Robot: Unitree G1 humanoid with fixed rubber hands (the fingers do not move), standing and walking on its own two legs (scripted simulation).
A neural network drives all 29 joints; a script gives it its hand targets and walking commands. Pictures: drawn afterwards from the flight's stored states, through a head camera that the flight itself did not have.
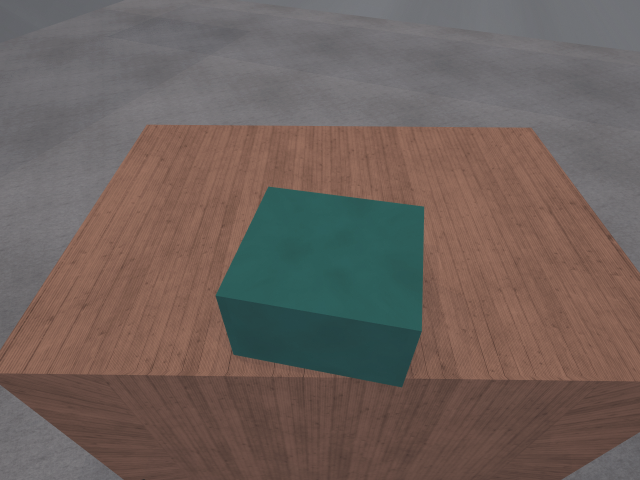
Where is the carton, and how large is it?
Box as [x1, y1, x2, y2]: [216, 187, 423, 386]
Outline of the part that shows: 268,187 216,294 216,298 233,354 401,386 421,331 423,206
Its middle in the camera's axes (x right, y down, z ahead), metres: +0.02 +0.05 +0.59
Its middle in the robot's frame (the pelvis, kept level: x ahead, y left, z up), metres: +0.42 +0.00 +0.02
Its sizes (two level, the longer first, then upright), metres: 0.249 0.225 0.145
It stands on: a pedestal, 0.71 m high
